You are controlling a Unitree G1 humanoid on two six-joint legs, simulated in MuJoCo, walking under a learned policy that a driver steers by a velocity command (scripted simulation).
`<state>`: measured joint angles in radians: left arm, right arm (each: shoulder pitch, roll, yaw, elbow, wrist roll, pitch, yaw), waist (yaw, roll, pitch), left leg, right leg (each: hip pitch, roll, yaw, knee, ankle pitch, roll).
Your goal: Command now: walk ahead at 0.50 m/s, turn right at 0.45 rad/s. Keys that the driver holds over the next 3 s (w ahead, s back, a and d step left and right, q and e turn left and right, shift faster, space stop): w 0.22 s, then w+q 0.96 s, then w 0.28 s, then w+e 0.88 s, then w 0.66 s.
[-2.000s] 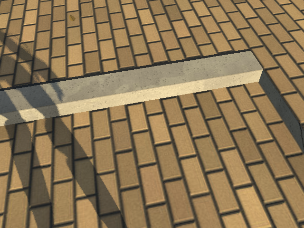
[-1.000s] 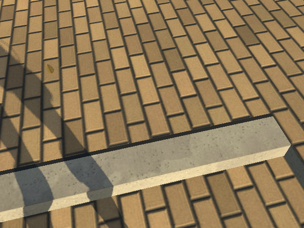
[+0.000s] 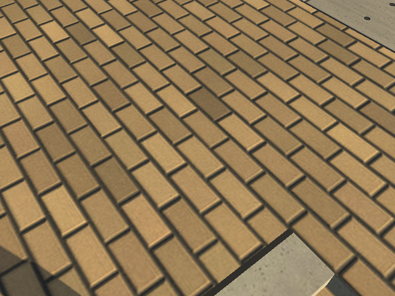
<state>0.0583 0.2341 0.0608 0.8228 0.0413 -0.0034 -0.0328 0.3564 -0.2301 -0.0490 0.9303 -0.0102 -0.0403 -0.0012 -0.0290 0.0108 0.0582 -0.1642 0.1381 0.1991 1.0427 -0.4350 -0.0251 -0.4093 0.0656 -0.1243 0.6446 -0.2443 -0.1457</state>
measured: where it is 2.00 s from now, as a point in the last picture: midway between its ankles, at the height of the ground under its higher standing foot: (148, 134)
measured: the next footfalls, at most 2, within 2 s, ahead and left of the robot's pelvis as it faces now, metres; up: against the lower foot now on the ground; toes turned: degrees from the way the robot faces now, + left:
left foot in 0.46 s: +0.42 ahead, +0.05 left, +0.10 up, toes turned +1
right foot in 0.94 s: +0.77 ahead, -0.09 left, +0.10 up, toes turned +14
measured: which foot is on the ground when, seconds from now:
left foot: up 0.00-0.44, down 0.46-0.96, up 0.98-1.00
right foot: down 0.00-0.48, up 0.50-0.92, down 0.94-1.00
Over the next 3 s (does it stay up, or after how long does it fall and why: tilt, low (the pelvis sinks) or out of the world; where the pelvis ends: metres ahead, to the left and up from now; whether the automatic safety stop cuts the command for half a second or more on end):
stays up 1.66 0.25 0.11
